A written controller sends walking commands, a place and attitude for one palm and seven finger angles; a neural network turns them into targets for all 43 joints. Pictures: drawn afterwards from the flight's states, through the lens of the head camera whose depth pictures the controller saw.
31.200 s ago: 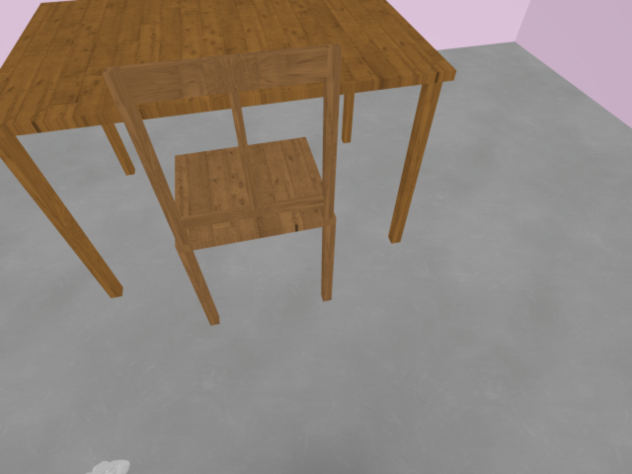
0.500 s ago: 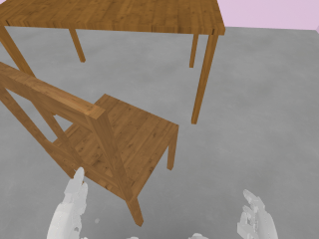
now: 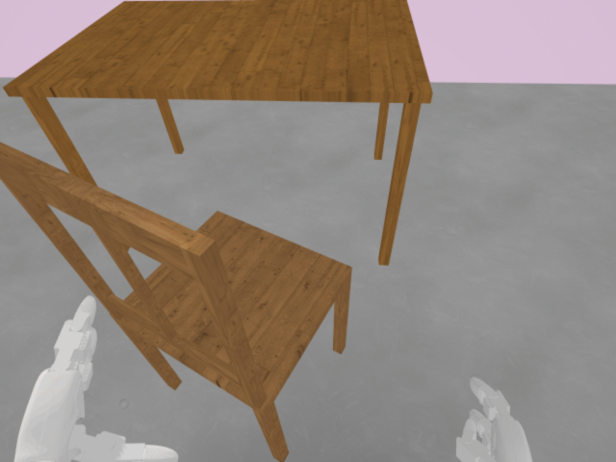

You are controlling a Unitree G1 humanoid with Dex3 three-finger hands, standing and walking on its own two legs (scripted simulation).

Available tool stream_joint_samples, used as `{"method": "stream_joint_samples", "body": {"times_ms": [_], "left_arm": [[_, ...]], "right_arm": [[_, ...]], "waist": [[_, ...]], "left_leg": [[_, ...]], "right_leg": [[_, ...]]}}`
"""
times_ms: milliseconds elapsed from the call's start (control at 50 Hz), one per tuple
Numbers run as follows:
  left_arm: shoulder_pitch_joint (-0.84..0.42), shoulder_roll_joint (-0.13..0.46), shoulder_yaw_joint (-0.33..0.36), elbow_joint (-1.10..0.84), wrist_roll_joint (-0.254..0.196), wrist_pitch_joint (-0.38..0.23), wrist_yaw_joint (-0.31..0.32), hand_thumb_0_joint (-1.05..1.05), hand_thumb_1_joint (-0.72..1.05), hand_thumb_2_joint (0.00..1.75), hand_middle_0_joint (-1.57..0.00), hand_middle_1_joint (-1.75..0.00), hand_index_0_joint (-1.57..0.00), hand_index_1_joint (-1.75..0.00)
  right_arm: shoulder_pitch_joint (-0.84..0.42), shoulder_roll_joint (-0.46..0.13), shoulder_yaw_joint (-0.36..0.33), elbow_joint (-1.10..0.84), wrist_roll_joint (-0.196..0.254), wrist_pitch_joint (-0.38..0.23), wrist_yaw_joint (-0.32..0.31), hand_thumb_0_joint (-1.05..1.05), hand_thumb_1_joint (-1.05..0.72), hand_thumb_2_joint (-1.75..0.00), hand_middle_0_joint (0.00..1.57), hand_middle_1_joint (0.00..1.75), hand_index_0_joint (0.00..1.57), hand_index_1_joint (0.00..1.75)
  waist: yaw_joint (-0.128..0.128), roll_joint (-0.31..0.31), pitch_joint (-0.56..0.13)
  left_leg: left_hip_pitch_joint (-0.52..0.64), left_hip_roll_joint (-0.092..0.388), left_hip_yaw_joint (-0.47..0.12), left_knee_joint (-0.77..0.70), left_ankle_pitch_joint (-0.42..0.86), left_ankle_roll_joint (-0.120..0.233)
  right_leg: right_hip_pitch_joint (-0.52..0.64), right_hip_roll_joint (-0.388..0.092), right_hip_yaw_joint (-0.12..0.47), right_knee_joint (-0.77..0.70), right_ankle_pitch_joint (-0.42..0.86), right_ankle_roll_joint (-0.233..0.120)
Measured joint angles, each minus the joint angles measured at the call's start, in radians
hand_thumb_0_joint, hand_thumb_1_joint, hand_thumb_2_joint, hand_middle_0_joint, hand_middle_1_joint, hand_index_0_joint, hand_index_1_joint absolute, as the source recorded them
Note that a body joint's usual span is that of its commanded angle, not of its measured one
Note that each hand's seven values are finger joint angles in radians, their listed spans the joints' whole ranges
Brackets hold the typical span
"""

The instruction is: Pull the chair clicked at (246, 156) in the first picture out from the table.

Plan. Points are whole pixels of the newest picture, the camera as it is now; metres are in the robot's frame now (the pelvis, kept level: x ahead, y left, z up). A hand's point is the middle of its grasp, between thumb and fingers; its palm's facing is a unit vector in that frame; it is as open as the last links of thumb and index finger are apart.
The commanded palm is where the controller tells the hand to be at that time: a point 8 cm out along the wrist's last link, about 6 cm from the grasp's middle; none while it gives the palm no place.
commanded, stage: draw the hand back to the body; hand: left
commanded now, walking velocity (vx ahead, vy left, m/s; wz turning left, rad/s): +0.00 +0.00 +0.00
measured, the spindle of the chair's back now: (141, 288) +0.39 +0.32 -0.04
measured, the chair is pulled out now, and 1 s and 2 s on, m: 0.45 0.45 0.45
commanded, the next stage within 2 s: step back with the hand held close in 0.92 s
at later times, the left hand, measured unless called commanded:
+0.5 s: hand (45, 312) +0.21 +0.25 +0.19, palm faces +0.44 -0.79 -0.44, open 10.0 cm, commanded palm +0.16 +0.30 +0.21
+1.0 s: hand (24, 312) +0.20 +0.27 +0.20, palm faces +0.46 -0.79 -0.41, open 7.4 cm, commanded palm +0.15 +0.30 +0.21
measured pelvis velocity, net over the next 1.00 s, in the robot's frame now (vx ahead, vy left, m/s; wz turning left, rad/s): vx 0.01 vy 0.00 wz -0.03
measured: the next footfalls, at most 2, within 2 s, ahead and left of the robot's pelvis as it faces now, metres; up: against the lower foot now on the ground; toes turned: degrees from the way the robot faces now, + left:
none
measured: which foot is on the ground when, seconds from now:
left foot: down 0.00-1.00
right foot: down 0.00-1.00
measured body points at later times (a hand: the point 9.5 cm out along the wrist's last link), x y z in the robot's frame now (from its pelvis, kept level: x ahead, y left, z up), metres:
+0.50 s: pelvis +0.03 +0.00 +0.03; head +0.01 -0.03 +0.48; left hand +0.18 +0.29 +0.21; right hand +0.22 -0.22 -0.05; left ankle -0.03 +0.14 -0.70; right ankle +0.02 -0.12 -0.70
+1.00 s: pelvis +0.01 +0.00 +0.04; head -0.01 -0.02 +0.49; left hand +0.17 +0.30 +0.22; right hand +0.19 -0.22 -0.05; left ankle -0.03 +0.14 -0.70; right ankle +0.02 -0.12 -0.70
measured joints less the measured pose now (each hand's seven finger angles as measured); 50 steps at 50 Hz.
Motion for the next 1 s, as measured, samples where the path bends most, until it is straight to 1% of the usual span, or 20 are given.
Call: {"method": "stream_joint_samples", "body": {"times_ms": [40, 80, 180, 280, 400, 560, 640, 780, 1000], "left_arm": [[0.006, 0.004, -0.002, -0.01, 0.017, 0.024, 0.037, -0.01, -0.29, 0.33, -0.04, -0.05, -0.04, -0.06], [0.004, 0.007, 0.0, -0.015, 0.027, 0.036, 0.059, -0.01, -0.22, 0.36, -0.05, -0.07, -0.05, -0.07], [-0.033, 0.011, 0.024, -0.012, 0.038, 0.037, 0.082, 0.0, -0.05, 0.44, -0.08, -0.1, -0.08, -0.1], [-0.071, 0.016, 0.069, -0.012, 0.039, 0.022, 0.085, 0.0, 0.12, 0.53, -0.1, -0.14, -0.1, -0.14], [-0.103, 0.031, 0.122, -0.033, 0.036, 0.004, 0.08, 0.01, 0.34, 0.63, -0.13, -0.19, -0.13, -0.19], [-0.181, 0.052, 0.201, -0.033, 0.025, -0.015, 0.076, 0.01, 0.62, 0.77, -0.17, -0.25, -0.18, -0.25], [-0.202, 0.05, 0.228, -0.019, 0.021, -0.03, 0.075, 0.01, 0.75, 0.83, -0.19, -0.27, -0.19, -0.27], [-0.178, 0.036, 0.204, -0.011, 0.021, -0.024, 0.064, 0.02, 0.85, 0.88, -0.21, -0.29, -0.21, -0.29], [-0.194, 0.039, 0.208, -0.004, 0.022, -0.033, 0.07, 0.02, 0.89, 0.9, -0.21, -0.3, -0.21, -0.3]], "right_arm": [[-0.001, -0.004, 0.002, 0.006, -0.005, 0.006, -0.006, 0.01, -0.9, -0.9, 0.2, 0.3, 0.2, 0.3], [-0.003, -0.009, 0.004, 0.016, -0.009, 0.008, -0.008, 0.01, -0.9, -0.9, 0.2, 0.3, 0.2, 0.3], [-0.018, -0.016, 0.01, 0.05, -0.015, 0.003, -0.005, 0.01, -0.9, -0.9, 0.2, 0.3, 0.2, 0.3], [-0.041, -0.011, 0.013, 0.079, -0.022, -0.001, 0.008, 0.01, -0.9, -0.9, 0.2, 0.3, 0.2, 0.3], [-0.058, -0.005, 0.013, 0.096, -0.029, -0.001, 0.027, 0.01, -0.9, -0.9, 0.2, 0.3, 0.2, 0.3], [-0.068, -0.01, 0.011, 0.113, -0.031, 0.013, 0.038, 0.01, -0.9, -0.9, 0.2, 0.3, 0.21, 0.3], [-0.069, -0.013, 0.007, 0.12, -0.03, 0.023, 0.046, 0.01, -0.9, -0.9, 0.2, 0.3, 0.21, 0.3], [-0.056, -0.017, -0.003, 0.127, -0.03, 0.035, 0.05, 0.01, -0.9, -0.9, 0.2, 0.3, 0.2, 0.3], [-0.051, -0.015, 0.0, 0.134, -0.028, 0.021, 0.043, 0.01, -0.9, -0.9, 0.2, 0.3, 0.2, 0.3]], "waist": [[0.003, 0.002, 0.013], [0.009, 0.003, 0.025], [0.023, 0.007, 0.055], [0.03, 0.01, 0.074], [0.037, 0.014, 0.086], [0.045, 0.021, 0.107], [0.041, 0.023, 0.114], [0.036, 0.016, 0.119], [0.037, 0.008, 0.127]], "left_leg": [[0.05, -0.001, 0.003, -0.047, 0.016, 0.002], [0.098, -0.003, 0.005, -0.092, 0.032, 0.004], [0.204, -0.005, 0.007, -0.188, 0.066, 0.006], [0.286, -0.003, 0.013, -0.268, 0.093, 0.006], [0.351, 0.003, 0.019, -0.337, 0.118, 0.005], [0.399, 0.008, 0.025, -0.387, 0.14, 0.005], [0.407, 0.007, 0.028, -0.402, 0.15, 0.006], [0.41, 0.008, 0.035, -0.413, 0.16, 0.008], [0.418, 0.007, 0.038, -0.411, 0.169, 0.009]], "right_leg": [[0.048, -0.001, 0.002, -0.041, 0.013, 0.002], [0.094, -0.002, 0.003, -0.079, 0.025, 0.003], [0.194, -0.004, 0.004, -0.162, 0.05, 0.006], [0.268, -0.002, 0.008, -0.228, 0.071, 0.007], [0.329, 0.004, 0.013, -0.291, 0.094, 0.007], [0.375, 0.01, 0.017, -0.342, 0.119, 0.007], [0.381, 0.01, 0.02, -0.355, 0.128, 0.008], [0.384, 0.011, 0.026, -0.369, 0.143, 0.009], [0.394, 0.011, 0.029, -0.376, 0.158, 0.01]]}}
